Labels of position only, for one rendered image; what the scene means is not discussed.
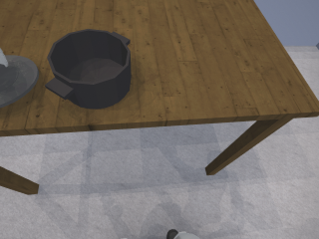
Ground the lid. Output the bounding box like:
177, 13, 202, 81
0, 55, 39, 109

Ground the robot right foot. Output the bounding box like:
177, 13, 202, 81
166, 229, 178, 239

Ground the pot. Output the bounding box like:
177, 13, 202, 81
45, 29, 132, 110

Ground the table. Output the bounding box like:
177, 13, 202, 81
0, 0, 319, 195

